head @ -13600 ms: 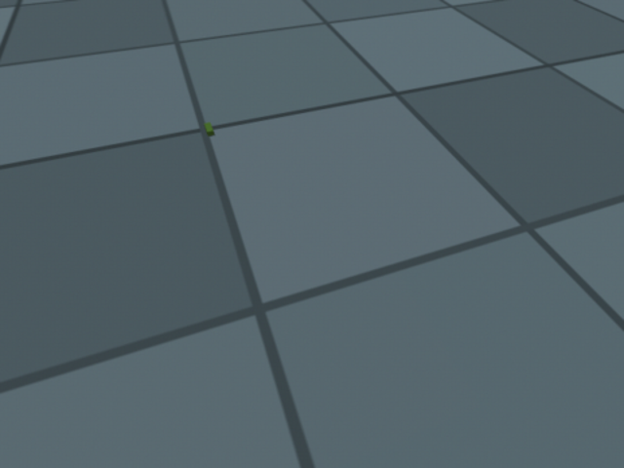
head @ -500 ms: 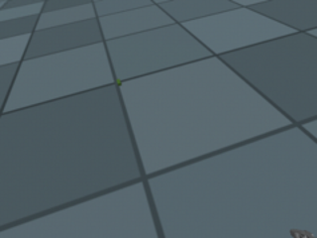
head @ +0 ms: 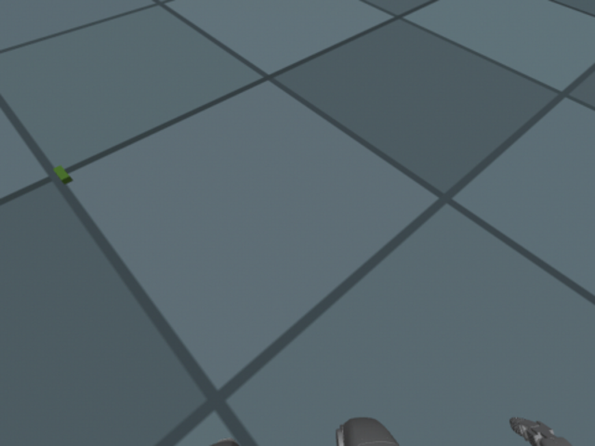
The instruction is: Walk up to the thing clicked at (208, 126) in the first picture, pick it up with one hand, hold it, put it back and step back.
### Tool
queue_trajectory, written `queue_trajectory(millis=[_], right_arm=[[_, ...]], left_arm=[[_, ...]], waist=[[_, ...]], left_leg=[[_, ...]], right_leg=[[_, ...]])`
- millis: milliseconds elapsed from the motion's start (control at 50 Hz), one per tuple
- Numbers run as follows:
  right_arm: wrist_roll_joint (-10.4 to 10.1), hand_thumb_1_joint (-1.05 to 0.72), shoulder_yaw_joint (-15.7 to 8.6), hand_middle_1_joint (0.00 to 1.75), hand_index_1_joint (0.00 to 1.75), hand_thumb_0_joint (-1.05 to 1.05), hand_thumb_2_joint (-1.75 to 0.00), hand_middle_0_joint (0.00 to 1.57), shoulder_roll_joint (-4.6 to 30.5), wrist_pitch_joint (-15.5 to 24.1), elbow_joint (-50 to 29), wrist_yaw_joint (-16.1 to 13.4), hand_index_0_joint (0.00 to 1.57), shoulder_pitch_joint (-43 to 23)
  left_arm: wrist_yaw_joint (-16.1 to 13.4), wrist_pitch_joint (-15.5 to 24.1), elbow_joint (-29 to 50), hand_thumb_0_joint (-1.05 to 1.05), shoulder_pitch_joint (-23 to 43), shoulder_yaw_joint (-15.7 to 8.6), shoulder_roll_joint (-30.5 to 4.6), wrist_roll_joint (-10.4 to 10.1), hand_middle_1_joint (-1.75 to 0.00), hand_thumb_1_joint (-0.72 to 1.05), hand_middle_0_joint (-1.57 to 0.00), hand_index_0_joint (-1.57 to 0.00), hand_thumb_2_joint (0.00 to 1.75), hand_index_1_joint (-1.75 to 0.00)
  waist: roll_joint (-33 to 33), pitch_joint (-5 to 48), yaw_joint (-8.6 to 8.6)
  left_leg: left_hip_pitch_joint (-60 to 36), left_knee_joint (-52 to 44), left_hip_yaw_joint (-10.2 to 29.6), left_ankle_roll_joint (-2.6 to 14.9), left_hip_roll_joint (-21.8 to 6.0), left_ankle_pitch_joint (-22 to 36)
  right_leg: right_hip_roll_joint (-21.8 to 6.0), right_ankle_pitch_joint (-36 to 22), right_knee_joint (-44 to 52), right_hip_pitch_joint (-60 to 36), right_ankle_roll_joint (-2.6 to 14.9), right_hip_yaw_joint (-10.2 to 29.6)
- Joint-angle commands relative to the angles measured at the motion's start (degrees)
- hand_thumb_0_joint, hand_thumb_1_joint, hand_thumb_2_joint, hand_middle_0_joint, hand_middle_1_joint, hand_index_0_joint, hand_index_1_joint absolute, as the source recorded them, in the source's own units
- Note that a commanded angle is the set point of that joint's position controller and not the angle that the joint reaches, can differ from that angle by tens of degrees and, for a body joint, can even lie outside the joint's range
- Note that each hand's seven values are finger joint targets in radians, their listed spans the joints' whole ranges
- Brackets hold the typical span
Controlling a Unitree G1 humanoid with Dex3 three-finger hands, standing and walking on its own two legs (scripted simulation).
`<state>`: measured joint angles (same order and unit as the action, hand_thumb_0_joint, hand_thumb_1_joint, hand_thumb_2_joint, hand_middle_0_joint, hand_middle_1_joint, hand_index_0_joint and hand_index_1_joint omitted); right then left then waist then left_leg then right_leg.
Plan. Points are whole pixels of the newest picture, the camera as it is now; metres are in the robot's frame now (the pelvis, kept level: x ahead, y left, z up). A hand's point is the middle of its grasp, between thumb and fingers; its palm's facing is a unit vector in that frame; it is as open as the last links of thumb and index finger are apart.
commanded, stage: walk up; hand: left
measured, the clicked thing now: (62, 174) +1.30 +0.94 -0.74
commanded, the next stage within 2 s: none
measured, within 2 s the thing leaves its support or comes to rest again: neither
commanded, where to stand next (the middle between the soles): +0.88 +1.07 m, yaw -54 degrees
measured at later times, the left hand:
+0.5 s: hand (25, 298) +0.39 +0.43 -0.11, palm faces -0.24 -0.77 -0.59, open 7.3 cm
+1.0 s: hand (12, 182) +0.67 +0.56 -0.12, palm faces -0.44 -0.68 -0.59, open 7.3 cm
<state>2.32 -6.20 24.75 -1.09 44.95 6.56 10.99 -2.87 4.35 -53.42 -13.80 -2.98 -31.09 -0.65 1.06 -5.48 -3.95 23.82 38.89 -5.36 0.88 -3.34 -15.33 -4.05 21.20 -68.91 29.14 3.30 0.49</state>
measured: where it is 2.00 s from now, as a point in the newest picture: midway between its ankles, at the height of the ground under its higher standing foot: (85, 298)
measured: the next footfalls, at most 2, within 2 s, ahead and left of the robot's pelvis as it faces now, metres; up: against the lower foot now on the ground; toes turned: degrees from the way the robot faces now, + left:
right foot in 0.26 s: +0.27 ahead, -0.05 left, +0.00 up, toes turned -17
left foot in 0.62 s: +0.49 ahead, +0.35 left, +0.00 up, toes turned -15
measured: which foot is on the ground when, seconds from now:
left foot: down 0.00-0.26, up 0.28-0.60, down 0.62-0.98, up 1.00-1.00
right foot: up 0.00-0.24, down 0.26-0.64, up 0.66-0.96, down 0.98-1.00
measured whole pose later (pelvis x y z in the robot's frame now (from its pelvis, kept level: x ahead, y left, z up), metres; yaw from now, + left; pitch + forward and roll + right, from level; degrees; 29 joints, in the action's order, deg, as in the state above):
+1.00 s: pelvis +0.45 +0.33 -0.02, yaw -27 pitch +0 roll +0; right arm 4.6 -6.6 25.2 -4.9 40.7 3.6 16.8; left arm -5.9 4.5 -49.1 -18.2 -3.3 -25.2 0.6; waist -5.1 -5.6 -5.4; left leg 21.6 51.2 -12.0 3.0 -0.1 -27.3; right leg -0.4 15.8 -42.4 27.0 4.8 -8.3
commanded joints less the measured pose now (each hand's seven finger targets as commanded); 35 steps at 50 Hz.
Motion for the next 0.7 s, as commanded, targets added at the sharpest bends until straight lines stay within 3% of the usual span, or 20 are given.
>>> queue_trajectory(millis=[0, 40, 140, 160, 200, 220, 240, 260, 280, 320, 360, 420, 480, 540, 560, 580, 600, 620, 640, 680], right_arm=[[0.6, -0.90, -4.1, 0.30, 0.30, 0.00, -0.90, 0.20, 13.6, 2.4, -6.8, -1.2, 0.20, -0.3], [0.6, -0.90, -4.2, 0.30, 0.30, 0.00, -0.90, 0.20, 14.2, 2.3, -6.9, -1.3, 0.20, 1.4], [1.1, -0.90, -3.9, 0.30, 0.30, 0.00, -0.90, 0.20, 13.1, 1.6, -9.7, -0.9, 0.20, 0.1], [1.2, -0.90, -3.9, 0.30, 0.30, 0.00, -0.90, 0.20, 13.4, 1.5, -10.4, -1.0, 0.20, -0.7], [0.9, -0.90, -3.6, 0.30, 0.30, 0.00, -0.90, 0.20, 12.7, 1.6, -12.6, -1.6, 0.20, -3.9], [1.1, -0.90, -2.7, 0.30, 0.30, 0.00, -0.90, 0.20, 11.0, 1.6, -13.3, -1.9, 0.20, -2.3], [1.6, -0.90, -1.7, 0.30, 0.30, 0.00, -0.90, 0.20, 8.8, 1.3, -13.5, -2.1, 0.20, 2.2], [1.4, -0.90, -3.6, 0.30, 0.30, 0.00, -0.90, 0.20, 15.3, 0.4, -13.3, -2.2, 0.20, 3.4], [1.2, -0.90, -4.0, 0.30, 0.30, 0.00, -0.90, 0.20, 17.1, -0.3, -13.0, -2.7, 0.20, -0.4], [1.7, -0.90, -3.7, 0.30, 0.30, 0.00, -0.90, 0.20, 16.6, 0.0, -11.8, -2.6, 0.20, 0.1], [0.6, -0.90, -2.6, 0.30, 0.30, 0.00, -0.90, 0.20, 13.8, -1.8, -8.9, -1.0, 0.20, 3.9], [0.8, -0.90, -3.1, 0.30, 0.30, 0.00, -0.90, 0.20, 13.2, -2.6, -8.6, 0.5, 0.20, 3.4], [0.9, -0.90, -3.1, 0.30, 0.30, 0.00, -0.90, 0.20, 13.1, -2.8, -9.7, 1.3, 0.20, -1.4], [0.7, -0.90, -3.9, 0.30, 0.30, 0.00, -0.90, 0.20, 13.6, -2.2, -9.5, 1.3, 0.20, -1.2], [0.7, -0.90, -4.2, 0.30, 0.30, 0.00, -0.90, 0.20, 13.4, -2.0, -8.7, 1.0, 0.20, 1.0], [1.0, -0.90, -4.8, 0.30, 0.30, 0.00, -0.90, 0.20, 13.3, -1.6, -7.2, 0.4, 0.20, 6.8], [1.8, -0.90, -6.0, 0.30, 0.30, 0.00, -0.90, 0.20, 15.2, -1.0, -4.6, -0.4, 0.20, 13.8], [2.6, -0.90, -6.7, 0.30, 0.30, 0.00, -0.90, 0.20, 20.0, -0.1, -5.2, -1.3, 0.20, 14.3], [0.7, -0.90, -7.3, 0.30, 0.30, 0.00, -0.90, 0.20, 24.8, 0.3, -6.4, -2.4, 0.20, 7.2], [0.6, -0.90, -6.0, 0.30, 0.30, 0.00, -0.90, 0.20, 18.2, 0.3, -8.1, -3.4, 0.20, 2.3]], left_arm=[[1.1, -0.2, 2.0, 0.00, -5.3, -3.4, -11.0, -0.5, -0.30, 0.90, -0.20, -0.20, 0.90, -0.30], [1.4, -0.4, 4.1, 0.00, -0.9, -3.3, -10.0, -0.2, -0.30, 0.90, -0.20, -0.20, 0.90, -0.30], [1.4, -0.6, 6.1, 0.00, 0.9, -3.9, -9.0, -0.1, -0.30, 0.90, -0.20, -0.20, 0.90, -0.30], [1.2, -0.6, 6.1, 0.00, -1.2, -4.0, -8.8, -0.2, -0.30, 0.90, -0.20, -0.20, 0.90, -0.30], [-0.1, -0.7, 2.1, 0.00, -17.5, -6.0, -10.8, -0.1, -0.30, 0.90, -0.20, -0.20, 0.90, -0.30], [-1.4, -0.7, 1.1, 0.00, -24.5, -7.5, -13.8, 0.3, -0.30, 0.90, -0.20, -0.20, 0.90, -0.30], [-2.6, -0.6, 4.0, 0.00, -21.5, -7.9, -17.0, 0.6, -0.30, 0.90, -0.20, -0.20, 0.90, -0.30], [-3.8, -0.5, 8.1, 0.00, -14.1, -7.3, -18.1, -0.8, -0.30, 0.90, -0.20, -0.20, 0.90, -0.30], [-4.5, -0.2, 9.8, 0.00, -10.3, -7.0, -17.7, -1.4, -0.30, 0.90, -0.20, -0.20, 0.90, -0.30], [-4.7, 0.9, 10.2, 0.00, -6.4, -5.5, -14.7, -1.1, -0.30, 0.90, -0.20, -0.20, 0.90, -0.30], [-3.6, 1.3, 9.3, 0.00, -4.0, -5.9, -14.6, 1.0, -0.30, 0.90, -0.20, -0.20, 0.90, -0.30], [-3.2, 2.2, 9.0, 0.00, -3.4, -6.3, -15.6, 2.1, -0.30, 0.90, -0.20, -0.20, 0.90, -0.30], [-3.4, 2.2, 8.4, 0.00, -4.1, -7.0, -17.5, 2.6, -0.30, 0.90, -0.20, -0.20, 0.90, -0.30], [-3.7, 1.8, 8.2, 0.00, -3.4, -7.4, -18.5, 2.8, -0.30, 0.90, -0.20, -0.20, 0.90, -0.30], [-3.7, 1.5, 8.3, 0.00, -2.2, -7.2, -18.3, 2.8, -0.30, 0.90, -0.20, -0.20, 0.90, -0.30], [-3.7, 1.2, 8.5, 0.00, 0.9, -6.6, -16.7, 2.8, -0.30, 0.90, -0.20, -0.20, 0.90, -0.30], [-3.8, 0.7, 8.2, 0.00, -0.4, -4.9, -10.8, 2.8, -0.30, 0.90, -0.20, -0.20, 0.90, -0.30], [-4.1, 0.3, 8.7, 0.00, -2.7, -2.9, -3.5, 2.3, -0.30, 0.90, -0.20, -0.20, 0.90, -0.30], [-5.5, 0.5, 7.5, 0.00, -5.5, -2.7, -5.1, 1.4, -0.30, 0.90, -0.20, -0.20, 0.90, -0.30], [-4.9, 0.8, 4.0, 0.00, -4.0, -3.0, -9.2, 0.0, -0.30, 0.90, -0.20, -0.20, 0.90, -0.30]], waist=[[-13.2, 8.3, -0.61], [-11.3, 5.1, -1.59], [-5.5, 4.0, -0.30], [-4.2, 4.9, 1.40], [2.1, 12.2, 10.65], [9.0, 14.0, 14.28], [12.0, 14.6, 9.92], [1.2, 16.4, 7.43], [-5.3, 12.7, 6.54], [-8.8, 6.8, 2.93], [0.9, 4.4, 0.24], [4.6, 3.8, 0.20], [7.5, 2.8, 1.19], [8.0, 5.1, 0.21], [7.8, 6.3, -1.60], [5.4, 8.1, -6.38], [-7.4, 10.5, -10.10], [-26.4, 7.5, -8.91], [-29.6, 8.9, -4.11], [-14.4, 5.7, -2.25]], left_leg=[[-17.4, -22.0, 16.0, 10.42, -11.7, -9.5], [-17.0, -23.4, 13.9, 11.09, -13.6, -5.3], [-11.7, -20.1, 4.7, 5.85, -10.5, 4.1], [-10.0, -15.0, 1.0, 3.98, -8.6, 11.8], [0.3, 8.5, -4.4, 0.24, -4.6, 31.5], [15.0, 24.2, -2.7, -2.29, -0.4, 10.2], [26.9, 35.2, 2.7, -4.36, 2.3, -19.5], [27.6, 44.2, 16.1, -5.93, 0.2, -17.8], [27.9, 47.2, 18.0, -5.60, -2.7, -15.2], [24.5, 37.6, 15.6, -2.98, -4.6, -7.8], [17.6, 32.7, 14.0, -2.80, -5.3, -6.1], [10.6, 25.4, 10.0, -2.69, -5.6, -2.5], [9.2, 19.9, 6.8, -2.51, -5.1, 0.6], [1.6, 14.0, 5.7, -1.49, -4.1, -1.2], [-2.5, 10.2, 4.1, -0.91, -2.6, -3.8], [-11.8, 5.0, 2.6, -0.33, -0.7, -4.2], [-21.5, -3.0, 6.2, 0.09, -0.1, -9.2], [-21.1, -17.0, 25.6, 0.52, -13.3, -10.9], [-19.7, -24.1, 41.5, 5.30, -19.1, -12.0], [-13.5, -18.6, 26.8, 3.09, -15.2, -2.6]], right_leg=[[-3.5, -0.8, 10.7, 8.7, -2.23, -2.0], [-4.0, -2.0, 17.0, 8.7, -2.26, -2.9], [-1.7, -9.3, 26.1, -2.8, -1.33, -7.6], [0.0, -10.2, 29.4, -8.4, -0.67, -9.6], [2.7, -13.1, 36.5, -32.2, 1.00, -10.6], [-3.5, -6.7, 40.0, -44.8, 4.16, 0.8], [-19.4, 0.5, 43.6, -48.2, 8.55, 25.8], [-27.7, 9.1, 49.0, -41.0, 17.30, 43.9], [-28.2, 13.0, 51.7, -33.5, 19.77, 42.5], [-18.6, -0.3, 47.8, -22.3, 13.06, 26.4], [-13.2, -4.1, 47.4, -12.7, 9.40, 15.2], [-10.1, 0.0, 46.7, -2.3, 8.78, 9.8], [-8.5, 6.9, 46.4, 0.8, 8.17, 9.3], [-8.9, 3.9, 42.0, 2.0, 7.65, 9.5], [-8.3, -0.7, 38.3, 2.6, 6.87, 8.5], [-6.8, -3.9, 30.2, 7.8, 4.98, 5.5], [-1.2, -2.8, 12.2, 13.9, 1.90, -0.6], [7.8, 15.4, -2.0, 24.0, -0.27, -3.1], [5.2, 13.3, -10.9, 26.5, 1.74, 3.1], [1.2, 2.6, -7.0, 22.1, 0.75, 3.5]])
